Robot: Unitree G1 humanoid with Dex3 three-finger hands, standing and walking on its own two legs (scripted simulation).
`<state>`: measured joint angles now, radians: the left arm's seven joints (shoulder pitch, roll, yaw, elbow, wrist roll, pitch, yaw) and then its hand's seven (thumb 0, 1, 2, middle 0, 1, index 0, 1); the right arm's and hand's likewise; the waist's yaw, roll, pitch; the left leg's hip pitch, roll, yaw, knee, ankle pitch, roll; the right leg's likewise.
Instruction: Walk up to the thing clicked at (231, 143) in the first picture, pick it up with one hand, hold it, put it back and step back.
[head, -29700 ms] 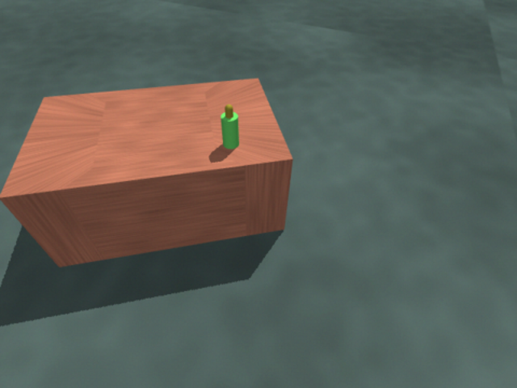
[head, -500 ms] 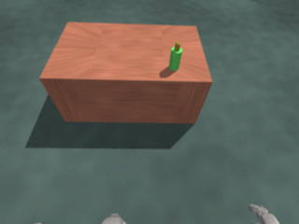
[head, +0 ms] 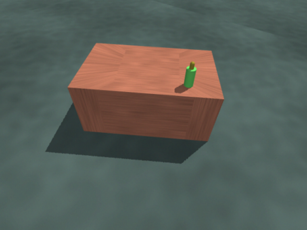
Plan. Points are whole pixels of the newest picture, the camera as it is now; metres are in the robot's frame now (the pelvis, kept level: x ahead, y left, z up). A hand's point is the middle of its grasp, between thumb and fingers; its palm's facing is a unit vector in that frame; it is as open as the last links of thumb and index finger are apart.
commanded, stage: step back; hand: right
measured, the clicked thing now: (190, 73) +1.10 -0.23 -0.22
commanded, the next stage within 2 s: stand in 0.68 s
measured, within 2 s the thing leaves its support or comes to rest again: neither
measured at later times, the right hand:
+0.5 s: hand out of the picture +0.13 -0.23 -0.14, palm faces -0.04 +0.94 -0.35, open 7.4 cm
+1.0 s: hand out of the picture +0.14 -0.23 -0.13, palm faces -0.03 +0.94 -0.33, open 7.4 cm
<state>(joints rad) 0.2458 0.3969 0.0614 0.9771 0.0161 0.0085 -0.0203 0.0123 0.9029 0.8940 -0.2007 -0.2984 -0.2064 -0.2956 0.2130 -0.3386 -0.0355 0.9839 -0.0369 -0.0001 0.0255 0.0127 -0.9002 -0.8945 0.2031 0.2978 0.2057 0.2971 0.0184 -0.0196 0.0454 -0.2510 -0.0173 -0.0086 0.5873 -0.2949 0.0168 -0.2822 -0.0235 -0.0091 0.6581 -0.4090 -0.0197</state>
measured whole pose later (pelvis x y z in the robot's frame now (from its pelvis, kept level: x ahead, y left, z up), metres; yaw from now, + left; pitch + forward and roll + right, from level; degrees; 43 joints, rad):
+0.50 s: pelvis +0.03 +0.02 +0.01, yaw +2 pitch -1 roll -1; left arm 0.11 0.37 0.03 1.05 0.01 -0.02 0.00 0.01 0.90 0.89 -0.20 -0.30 -0.21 -0.30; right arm 0.12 -0.33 -0.03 1.06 -0.02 -0.02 0.01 0.01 -0.90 -0.89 0.20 0.30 0.20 0.30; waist 0.01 -0.01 0.06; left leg -0.22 -0.01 -0.02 0.54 -0.29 0.02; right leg -0.18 -0.02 -0.02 0.49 -0.29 0.02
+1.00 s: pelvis +0.03 +0.01 +0.02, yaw +1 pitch -3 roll +0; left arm 0.07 0.34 0.00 1.13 0.01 -0.01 -0.01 0.01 0.90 0.89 -0.20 -0.30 -0.21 -0.30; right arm 0.05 -0.34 -0.02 1.12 0.00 -0.01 0.01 0.01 -0.90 -0.89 0.20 0.30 0.20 0.30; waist 0.00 0.00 0.07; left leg -0.11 -0.01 -0.01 0.33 -0.18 0.01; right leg -0.09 -0.02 -0.02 0.32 -0.19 0.02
